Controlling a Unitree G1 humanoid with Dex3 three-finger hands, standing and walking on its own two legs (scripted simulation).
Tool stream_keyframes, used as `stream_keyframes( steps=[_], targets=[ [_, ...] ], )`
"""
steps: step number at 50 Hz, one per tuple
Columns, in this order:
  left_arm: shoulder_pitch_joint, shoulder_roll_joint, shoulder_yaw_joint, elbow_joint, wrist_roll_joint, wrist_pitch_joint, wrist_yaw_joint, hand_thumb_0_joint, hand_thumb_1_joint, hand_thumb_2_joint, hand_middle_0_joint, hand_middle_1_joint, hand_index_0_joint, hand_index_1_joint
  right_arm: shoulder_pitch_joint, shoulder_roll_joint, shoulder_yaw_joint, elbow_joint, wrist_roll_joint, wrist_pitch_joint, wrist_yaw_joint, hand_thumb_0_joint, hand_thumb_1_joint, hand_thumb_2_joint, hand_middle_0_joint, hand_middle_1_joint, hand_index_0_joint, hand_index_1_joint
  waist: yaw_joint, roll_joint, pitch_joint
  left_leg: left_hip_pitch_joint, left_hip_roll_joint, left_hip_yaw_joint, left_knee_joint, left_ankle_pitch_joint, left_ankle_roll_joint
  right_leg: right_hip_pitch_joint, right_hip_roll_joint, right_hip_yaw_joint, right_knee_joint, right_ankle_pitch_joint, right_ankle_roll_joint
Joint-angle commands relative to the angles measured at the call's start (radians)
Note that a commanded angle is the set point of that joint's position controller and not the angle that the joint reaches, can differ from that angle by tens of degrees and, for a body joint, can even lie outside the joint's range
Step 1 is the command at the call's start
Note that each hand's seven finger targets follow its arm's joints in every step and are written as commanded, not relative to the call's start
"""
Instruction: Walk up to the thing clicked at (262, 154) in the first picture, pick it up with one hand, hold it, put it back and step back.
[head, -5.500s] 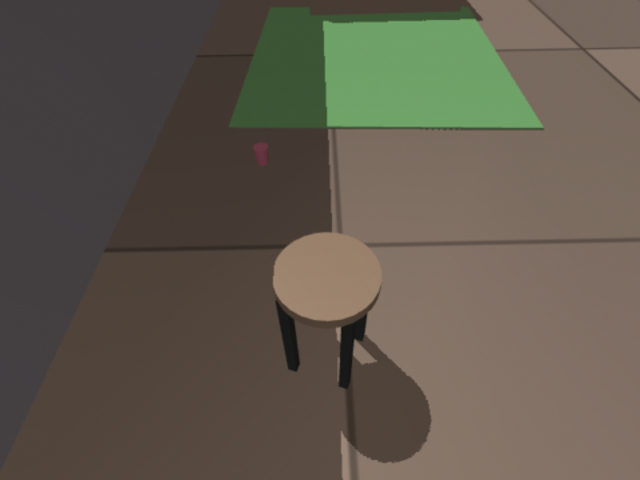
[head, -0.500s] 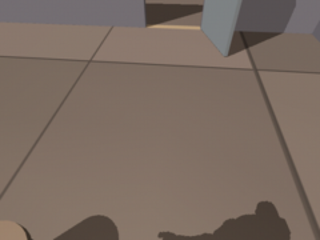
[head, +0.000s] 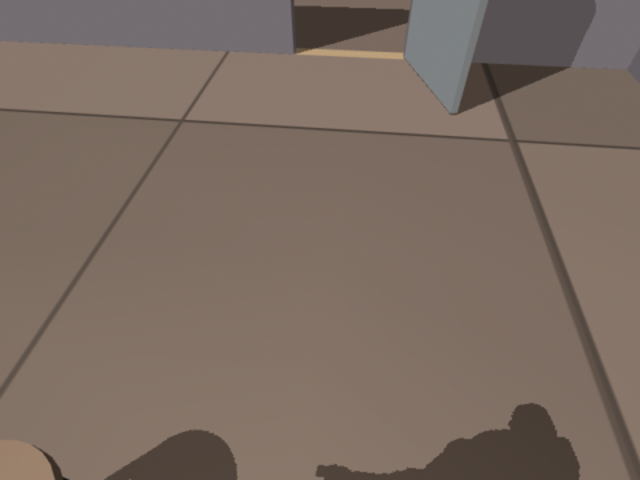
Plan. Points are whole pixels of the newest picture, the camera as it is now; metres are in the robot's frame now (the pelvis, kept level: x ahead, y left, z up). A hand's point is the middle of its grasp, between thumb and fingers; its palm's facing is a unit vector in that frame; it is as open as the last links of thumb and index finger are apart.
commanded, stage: stand
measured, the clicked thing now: out of the picture -0.03 +1.72 -0.73
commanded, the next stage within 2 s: walk up in 0.76 s
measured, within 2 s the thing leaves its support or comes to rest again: neither
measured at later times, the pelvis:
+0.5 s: pelvis +0.01 +0.00 +0.00, yaw +0 degrees
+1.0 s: pelvis +0.04 -0.03 -0.01, yaw -4 degrees
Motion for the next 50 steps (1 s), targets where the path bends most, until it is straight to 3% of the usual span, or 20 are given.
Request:
stream_keyframes(
  steps=[1, 4, 10, 26, 37, 38, 39, 40, 41, 42, 43, 44, 46, 47, 48, 49, 50],
  targets=[
    [-0.034, 0.216, 0.04, -0.053, 0.001, -0.019, 0.009, 0.0, 0.9, 0.9, -0.2, -0.3, -0.2, -0.3, -0.04, -0.22, -0.035, -0.057, 0.003, -0.02, -0.01, 0.0, -0.9, -0.9, 0.2, 0.3, 0.2, 0.3, 0.002, 0.017, -0.068, 0.035, 0.099, -0.077, -0.055, 0.059, 0.039, -0.024, -0.105, 0.061, -0.052, 0.124, -0.042],
    [-0.03, 0.212, 0.04, -0.05, 0.003, -0.018, 0.009, 0.0, 0.9, 0.9, -0.2, -0.3, -0.2, -0.3, -0.039, -0.225, -0.037, -0.057, 0.004, -0.02, -0.01, 0.0, -0.9, -0.9, 0.2, 0.3, 0.2, 0.3, 0.002, 0.018, -0.057, 0.029, 0.098, -0.084, -0.063, 0.042, 0.038, -0.032, -0.101, 0.057, -0.056, 0.093, -0.04],
    [-0.031, 0.215, 0.041, -0.053, 0.003, -0.02, 0.009, 0.0, 0.9, 0.9, -0.2, -0.3, -0.2, -0.3, -0.038, -0.217, -0.034, -0.062, 0.004, -0.022, -0.012, 0.0, -0.9, -0.9, 0.2, 0.3, 0.2, 0.3, 0.001, 0.012, -0.083, 0.05, 0.101, -0.082, -0.046, 0.117, 0.039, -0.013, -0.108, 0.056, -0.041, 0.159, -0.043],
    [-0.037, 0.215, 0.041, -0.059, 0.004, -0.021, 0.013, 0.0, 0.9, 0.9, -0.2, -0.3, -0.2, -0.3, -0.037, -0.223, -0.036, -0.067, 0.004, -0.017, -0.014, 0.0, -0.9, -0.9, 0.2, 0.3, 0.2, 0.3, -0.005, 0.016, -0.091, 0.072, 0.103, -0.074, -0.031, 0.14, 0.041, -0.01, -0.113, 0.052, -0.044, 0.197, -0.042],
    [-0.024, 0.216, 0.044, -0.058, 0.004, -0.019, 0.012, 0.0, 0.9, 0.9, -0.2, -0.3, -0.2, -0.3, -0.042, -0.224, -0.038, -0.07, 0.005, -0.02, -0.014, 0.0, -0.9, -0.9, 0.2, 0.3, 0.2, 0.3, 0.004, 0.014, -0.087, 0.071, 0.105, -0.08, -0.039, 0.14, 0.04, -0.007, -0.109, 0.049, -0.045, 0.172, -0.044],
    [0.03, 0.268, 0.092, -0.115, 0.018, -0.019, -0.012, 0.0, 0.9, 0.9, -0.2, -0.3, -0.2, -0.3, 0.028, -0.298, -0.087, -0.127, -0.016, -0.035, 0.001, 0.0, -0.9, -0.9, 0.2, 0.3, 0.2, 0.3, -0.014, 0.01, -0.155, 0.135, 0.07, -0.071, 0.024, -0.335, 0.098, -0.057, -0.034, 0.058, 0.017, -0.278, -0.078],
    [0.005, 0.262, 0.095, -0.118, 0.028, -0.016, -0.021, 0.0, 0.9, 0.9, -0.2, -0.3, -0.2, -0.3, 0.071, -0.315, -0.1, -0.11, -0.025, -0.037, 0.006, 0.0, -0.9, -0.9, 0.2, 0.3, 0.2, 0.3, -0.034, 0.05, -0.079, 0.132, 0.107, -0.134, -0.018, -0.538, 0.125, -0.206, -0.024, 0.046, 0.073, -0.427, -0.08],
    [-0.039, 0.242, 0.098, -0.141, 0.032, -0.013, -0.03, 0.0, 0.9, 0.9, -0.2, -0.3, -0.2, -0.3, 0.121, -0.33, -0.114, -0.107, -0.027, -0.038, 0.007, 0.0, -0.9, -0.9, 0.2, 0.3, 0.2, 0.3, -0.068, 0.103, -0.012, 0.155, 0.179, -0.236, -0.1, -0.644, 0.166, -0.354, 0.005, 0.009, 0.191, -0.421, -0.07],
    [-0.071, 0.224, 0.098, -0.17, 0.031, -0.01, -0.036, 0.0, 0.9, 0.9, -0.2, -0.3, -0.2, -0.3, 0.128, -0.361, -0.129, -0.125, -0.027, -0.039, 0.008, 0.0, -0.9, -0.9, 0.2, 0.3, 0.2, 0.3, -0.086, 0.204, 0.079, 0.112, 0.313, -0.359, -0.218, -0.639, 0.23, -0.448, 0.017, -0.043, 0.397, -0.306, -0.051],
    [-0.055, 0.233, 0.104, -0.186, 0.032, -0.014, -0.035, 0.0, 0.9, 0.9, -0.2, -0.3, -0.2, -0.3, 0.102, -0.378, -0.14, -0.149, -0.031, -0.049, 0.008, 0.0, -0.9, -0.9, 0.2, 0.3, 0.2, 0.3, -0.067, 0.191, 0.13, 0.087, 0.404, -0.423, -0.241, -0.54, 0.284, -0.502, -0.044, -0.002, 0.486, -0.313, -0.046],
    [-0.053, 0.246, 0.106, -0.193, 0.03, -0.023, -0.04, 0.0, 0.9, 0.9, -0.2, -0.3, -0.2, -0.3, 0.099, -0.352, -0.135, -0.164, -0.032, -0.056, 0.007, 0.0, -0.9, -0.9, 0.2, 0.3, 0.2, 0.3, -0.051, 0.103, 0.118, 0.08, 0.384, -0.392, -0.215, -0.442, 0.287, -0.49, -0.068, 0.019, 0.497, -0.297, -0.045],
    [-0.004, 0.239, 0.107, -0.197, 0.024, -0.026, -0.05, 0.0, 0.9, 0.9, -0.2, -0.3, -0.2, -0.3, 0.085, -0.33, -0.128, -0.185, -0.029, -0.06, 0.008, 0.0, -0.9, -0.9, 0.2, 0.3, 0.2, 0.3, -0.023, 0.1, 0.076, 0.083, 0.341, -0.312, -0.197, -0.403, 0.261, -0.436, -0.08, 0.019, 0.47, -0.285, -0.045],
    [0.071, 0.223, 0.109, -0.195, 0.019, -0.031, -0.069, 0.0, 0.9, 0.9, -0.2, -0.3, -0.2, -0.3, 0.012, -0.343, -0.136, -0.225, -0.04, -0.053, 0.017, 0.0, -0.9, -0.9, 0.2, 0.3, 0.2, 0.3, 0.011, 0.207, 0.044, 0.022, 0.287, -0.186, -0.143, -0.352, 0.223, -0.276, -0.088, -0.026, 0.305, -0.272, -0.047],
    [0.144, 0.219, 0.117, -0.175, 0.021, -0.034, -0.069, 0.0, 0.9, 0.9, -0.2, -0.3, -0.2, -0.3, -0.035, -0.33, -0.134, -0.248, -0.039, -0.048, 0.022, 0.0, -0.9, -0.9, 0.2, 0.3, 0.2, 0.3, 0.053, 0.209, 0.023, -0.054, 0.239, -0.097, -0.083, -0.304, 0.191, -0.127, -0.068, -0.062, 0.224, -0.175, -0.051],
    [0.214, 0.218, 0.124, -0.149, 0.024, -0.037, -0.063, 0.0, 0.9, 0.9, -0.2, -0.3, -0.2, -0.3, -0.058, -0.303, -0.128, -0.266, -0.04, -0.038, 0.024, 0.0, -0.9, -0.9, 0.2, 0.3, 0.2, 0.3, 0.083, 0.156, -0.004, -0.119, 0.171, -0.012, 0.042, -0.292, 0.165, 0.013, -0.013, -0.121, 0.129, -0.058, -0.04],
    [0.299, 0.257, 0.144, -0.114, 0.028, -0.043, -0.051, 0.0, 0.9, 0.9, -0.2, -0.3, -0.2, -0.3, -0.022, -0.252, -0.113, -0.275, -0.041, -0.029, 0.023, 0.0, -0.9, -0.9, 0.2, 0.3, 0.2, 0.3, 0.103, 0.012, -0.044, -0.249, 0.1, 0.043, 0.246, -0.35, 0.134, 0.191, 0.031, -0.104, 0.115, -0.067, -0.03],
    [0.371, 0.33, 0.172, -0.116, 0.04, -0.051, -0.036, 0.0, 0.9, 0.9, -0.2, -0.3, -0.2, -0.3, 0.029, -0.176, -0.084, -0.294, -0.033, -0.026, 0.025, 0.0, -0.9, -0.9, 0.2, 0.3, 0.2, 0.3, 0.134, -0.24, -0.047, -0.442, 0.016, 0.114, 0.527, -0.457, 0.094, 0.301, -0.068, 0.097, -0.014, -0.284, -0.065]
  ],
)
